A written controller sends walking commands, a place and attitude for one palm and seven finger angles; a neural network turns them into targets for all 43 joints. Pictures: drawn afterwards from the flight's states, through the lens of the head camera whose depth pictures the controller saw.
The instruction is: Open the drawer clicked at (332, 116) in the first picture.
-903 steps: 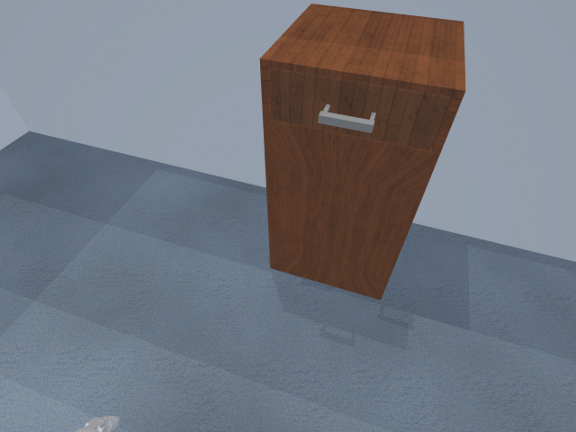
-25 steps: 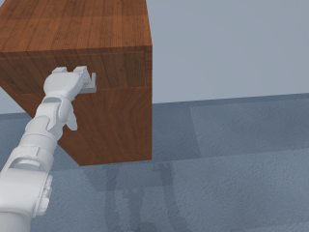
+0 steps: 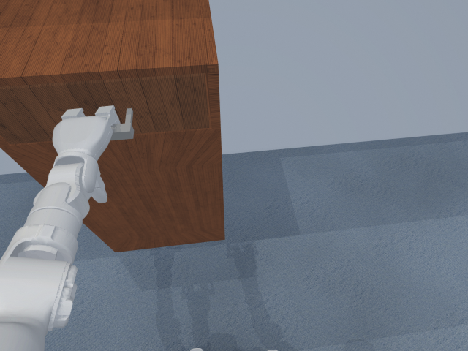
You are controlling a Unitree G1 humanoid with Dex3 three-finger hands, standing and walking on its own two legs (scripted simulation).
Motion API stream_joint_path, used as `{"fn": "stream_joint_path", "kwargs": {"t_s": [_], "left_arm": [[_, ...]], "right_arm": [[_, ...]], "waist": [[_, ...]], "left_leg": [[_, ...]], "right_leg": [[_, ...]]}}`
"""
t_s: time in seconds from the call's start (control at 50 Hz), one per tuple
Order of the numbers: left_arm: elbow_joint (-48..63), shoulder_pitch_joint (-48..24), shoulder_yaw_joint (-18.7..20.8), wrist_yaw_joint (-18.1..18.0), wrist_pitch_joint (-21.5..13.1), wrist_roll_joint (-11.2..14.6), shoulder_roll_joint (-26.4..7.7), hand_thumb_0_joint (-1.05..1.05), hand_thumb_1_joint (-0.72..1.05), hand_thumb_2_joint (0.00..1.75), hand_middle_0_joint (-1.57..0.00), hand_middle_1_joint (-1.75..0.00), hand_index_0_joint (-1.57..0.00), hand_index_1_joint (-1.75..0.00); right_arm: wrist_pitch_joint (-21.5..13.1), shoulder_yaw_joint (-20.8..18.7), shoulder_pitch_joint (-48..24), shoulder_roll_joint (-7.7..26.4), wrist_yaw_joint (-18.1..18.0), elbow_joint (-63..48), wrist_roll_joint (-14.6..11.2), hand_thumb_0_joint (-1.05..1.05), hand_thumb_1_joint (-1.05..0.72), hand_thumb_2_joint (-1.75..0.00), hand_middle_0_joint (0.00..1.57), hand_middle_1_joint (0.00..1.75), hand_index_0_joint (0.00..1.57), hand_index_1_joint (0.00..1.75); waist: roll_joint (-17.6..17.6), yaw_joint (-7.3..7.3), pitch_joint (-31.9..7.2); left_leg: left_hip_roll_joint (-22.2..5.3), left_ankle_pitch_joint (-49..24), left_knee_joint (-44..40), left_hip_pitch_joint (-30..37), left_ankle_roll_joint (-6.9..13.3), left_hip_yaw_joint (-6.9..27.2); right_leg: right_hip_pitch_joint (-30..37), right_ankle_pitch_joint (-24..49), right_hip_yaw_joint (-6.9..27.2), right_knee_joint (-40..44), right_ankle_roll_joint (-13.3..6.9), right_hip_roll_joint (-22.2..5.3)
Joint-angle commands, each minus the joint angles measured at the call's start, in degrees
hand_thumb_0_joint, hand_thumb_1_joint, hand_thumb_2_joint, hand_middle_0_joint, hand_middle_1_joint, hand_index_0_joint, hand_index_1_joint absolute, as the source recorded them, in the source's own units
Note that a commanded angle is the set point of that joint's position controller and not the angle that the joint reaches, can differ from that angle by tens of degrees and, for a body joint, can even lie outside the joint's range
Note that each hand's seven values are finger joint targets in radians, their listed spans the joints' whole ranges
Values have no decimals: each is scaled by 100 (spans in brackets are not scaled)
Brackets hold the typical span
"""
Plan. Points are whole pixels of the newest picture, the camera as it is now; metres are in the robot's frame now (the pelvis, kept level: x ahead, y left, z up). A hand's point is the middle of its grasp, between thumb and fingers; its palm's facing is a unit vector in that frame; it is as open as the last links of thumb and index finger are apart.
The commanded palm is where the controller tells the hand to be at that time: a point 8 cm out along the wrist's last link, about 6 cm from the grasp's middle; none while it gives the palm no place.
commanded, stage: lower the fingers behind the handle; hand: left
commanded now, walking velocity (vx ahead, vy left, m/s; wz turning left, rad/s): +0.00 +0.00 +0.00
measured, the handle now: (98, 125) +0.52 +0.25 +0.06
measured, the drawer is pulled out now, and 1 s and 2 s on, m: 0.00 0.00 0.03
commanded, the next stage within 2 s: close the thumb around the handle in 0.30 s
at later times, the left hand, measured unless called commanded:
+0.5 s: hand (93, 156) +0.46 +0.26 +0.03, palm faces -0.06 -0.03 -1.00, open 13.6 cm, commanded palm +0.44 +0.26 +0.08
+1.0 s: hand (92, 155) +0.46 +0.26 +0.03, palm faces -0.05 -0.04 -1.00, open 5.8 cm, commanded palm +0.44 +0.26 +0.08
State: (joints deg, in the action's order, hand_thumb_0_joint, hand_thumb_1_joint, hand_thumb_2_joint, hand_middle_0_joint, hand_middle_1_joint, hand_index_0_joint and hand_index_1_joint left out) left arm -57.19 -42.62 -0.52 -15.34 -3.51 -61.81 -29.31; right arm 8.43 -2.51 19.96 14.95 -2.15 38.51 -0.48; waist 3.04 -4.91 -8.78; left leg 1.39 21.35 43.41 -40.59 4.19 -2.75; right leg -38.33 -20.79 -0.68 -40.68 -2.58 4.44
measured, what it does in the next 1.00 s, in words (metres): stands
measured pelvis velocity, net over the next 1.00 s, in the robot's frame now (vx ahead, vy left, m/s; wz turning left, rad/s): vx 0.00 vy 0.00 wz -0.01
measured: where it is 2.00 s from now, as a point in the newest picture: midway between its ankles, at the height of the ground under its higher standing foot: outside the picture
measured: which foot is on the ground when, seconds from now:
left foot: down 0.00-1.00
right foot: down 0.00-1.00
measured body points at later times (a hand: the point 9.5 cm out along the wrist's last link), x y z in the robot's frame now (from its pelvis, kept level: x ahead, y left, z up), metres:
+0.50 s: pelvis +0.01 +0.00 +0.00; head +0.09 +0.00 +0.44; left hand +0.46 +0.25 +0.09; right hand +0.04 -0.28 -0.13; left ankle -0.02 +0.07 -0.71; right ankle -0.02 -0.10 -0.71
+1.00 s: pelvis +0.00 +0.00 +0.00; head +0.09 +0.01 +0.44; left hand +0.46 +0.26 +0.09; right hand +0.04 -0.27 -0.13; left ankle -0.02 +0.07 -0.71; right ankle -0.02 -0.10 -0.71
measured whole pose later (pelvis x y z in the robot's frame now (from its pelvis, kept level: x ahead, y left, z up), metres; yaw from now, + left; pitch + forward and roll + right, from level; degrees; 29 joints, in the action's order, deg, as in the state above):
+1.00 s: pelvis +0.00 +0.00 +0.00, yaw +0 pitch +19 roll -2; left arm -55.5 -40.8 0.3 -15.7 -4.9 -61.3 -30.0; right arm 9.4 -2.4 19.3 14.9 -2.1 38.2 -0.7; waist 2.7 -4.7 -9.4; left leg 1.3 21.8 43.4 -40.3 4.5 -3.1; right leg -37.9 -20.9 -0.3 -40.3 -2.2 4.5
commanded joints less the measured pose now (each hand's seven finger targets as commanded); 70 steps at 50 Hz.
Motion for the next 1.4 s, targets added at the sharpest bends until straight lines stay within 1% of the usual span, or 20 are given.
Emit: {"fn": "stream_joint_path", "kwargs": {"t_s": [0.0,0.14,0.28,0.38,0.46,0.62,0.7,0.78,0.8,0.84,0.88,0.98,1.02,1.08,1.12,1.18,1.26,1.28,1.34,1.38], "left_arm": [[928,-2149,434,-272,-17,65,-1572,0,-50,30,-30,-120,-30,-120],[831,-2061,585,-316,54,85,-1819,0,-50,30,-30,-120,-30,-120],[1019,-1945,523,-212,-1,136,-1700,0,-50,30,-30,-120,-30,-120],[1024,-1716,513,-173,-80,160,-1659,0,-50,30,-30,-120,-30,-120],[1108,-1858,504,-213,-138,120,-1662,0,-28,40,-32,-122,-32,-122],[985,-1989,443,-247,-46,169,-1566,0,17,59,-35,-127,-35,-127],[947,-1775,578,-261,3,130,-1724,0,40,68,-36,-130,-36,-130],[983,-1851,524,-223,-3,142,-1673,0,62,78,-38,-132,-38,-132],[974,-1723,692,-231,1,120,-1863,0,68,80,-38,-133,-38,-133],[989,-1823,539,-231,-6,125,-1674,0,79,85,-39,-134,-39,-134],[976,-1679,627,-231,-17,128,-1736,0,90,90,-40,-135,-40,-135],[918,-1783,498,-230,7,126,-1638,0,90,90,-40,-135,-40,-135],[937,-1867,673,-242,-5,114,-1883,0,90,90,-40,-135,-40,-135],[927,-2012,499,-268,35,104,-1680,0,90,90,-40,-135,-40,-135],[910,-1924,742,-269,39,114,-1941,0,90,90,-40,-135,-40,-135],[947,-2010,486,-267,53,112,-1634,0,90,90,-40,-135,-40,-135],[1019,-1463,590,-232,32,155,-1614,0,90,90,-40,-135,-40,-135],[1055,-1358,421,-212,32,191,-1378,0,90,90,-40,-135,-40,-135],[1241,-764,700,-183,1,253,-1555,0,90,90,-40,-135,-40,-135],[1532,-635,600,-172,-4,293,-1403,0,90,90,-40,-135,-40,-135]], "right_arm": [[-119,-321,564,910,-83,-390,-8,0,-90,-90,20,30,20,30],[-99,-319,590,934,-86,-347,-14,0,-90,-90,20,30,20,30],[-86,-327,574,910,-92,-368,-5,0,-90,-90,20,30,20,30],[-55,-315,510,919,-93,-382,-15,0,-90,-90,20,30,20,30],[-55,-329,519,913,-87,-362,-11,0,-90,-90,20,30,20,30],[-50,-337,535,922,-74,-324,-1,0,-90,-90,20,30,20,30],[-25,-326,508,916,-70,-353,2,0,-90,-90,20,30,20,30],[-12,-326,506,924,-72,-371,1,0,-90,-90,20,30,20,30],[-1,-313,502,927,-73,-382,-4,0,-90,-90,20,30,20,30],[4,-316,497,912,-68,-398,-5,0,-90,-90,20,30,20,30],[-5,-326,494,920,-59,-413,-1,0,-90,-90,20,30,20,30],[-14,-314,486,929,-70,-425,-10,0,-90,-90,20,30,20,30],[-8,-307,497,952,-80,-425,-4,0,-90,-90,20,30,20,30],[-35,-317,528,934,-68,-411,-16,0,-90,-90,20,30,20,30],[-24,-321,536,962,-77,-403,4,0,-90,-90,20,30,20,30],[-42,-322,566,931,-68,-408,-11,0,-90,-90,20,30,20,30],[-24,-323,496,913,-44,-477,-9,0,-90,-90,20,30,20,30],[-26,-322,456,893,-34,-516,-19,0,-90,-90,20,30,20,30],[-9,-340,377,894,-8,-584,-16,0,-90,-90,20,30,20,30],[-10,-338,294,884,1,-642,-22,0,-90,-90,20,30,20,30]], "waist": [[-5,-14,-2016],[34,16,-2224],[137,66,-2361],[3,57,-2098],[217,54,-2103],[-40,-37,-2115],[88,87,-2200],[44,52,-2129],[48,146,-2194],[119,72,-2101],[32,138,-2102],[67,65,-1988],[5,112,-2073],[140,51,-1982],[-13,122,-2213],[52,57,-2132],[85,236,-2239],[91,207,-2145],[39,393,-2308],[55,385,-2242]], "left_leg": [[-83,-2370,-180,1534,-85,323],[-50,-2510,-132,1467,-91,275],[-65,-2796,-138,1659,-93,265],[-58,-2707,-181,1545,-84,262],[-79,-2781,-174,1673,-105,297],[-81,-2739,-161,1655,-97,302],[-75,-2891,-151,1684,-107,283],[-81,-2877,-168,1647,-104,276],[-81,-2906,-167,1639,-115,292],[-96,-2912,-181,1692,-117,307],[-107,-2886,-181,1687,-118,313],[-103,-2664,-214,1616,-114,300],[-99,-2636,-215,1567,-114,319],[-124,-2587,-229,1672,-131,346],[-129,-2735,-197,1707,-127,360],[-135,-2713,-203,1747,-140,370],[-153,-2881,-223,1825,-152,354],[-152,-2890,-247,1842,-149,343],[-174,-3179,-253,1896,-145,310],[-184,-3162,-296,1890,-139,299]], "right_leg": [[758,1980,117,316,28,-25],[974,2270,157,280,53,-44],[1098,2518,147,292,51,-46],[1086,2501,147,346,56,-43],[914,2379,129,304,29,-33],[920,2371,118,338,48,-42],[997,2467,116,292,34,-36],[992,2484,114,308,48,-41],[1050,2473,110,272,34,-36],[938,2394,85,285,31,-30],[931,2315,79,283,28,-16],[830,2145,80,324,34,-18],[904,2116,98,306,19,-16],[682,1930,47,301,16,-8],[847,2050,65,268,13,-5],[716,1980,37,281,22,-3],[864,2078,35,255,8,10],[853,2077,29,296,8,8],[1133,2317,68,282,14,3],[1169,2346,67,314,14,4]]}}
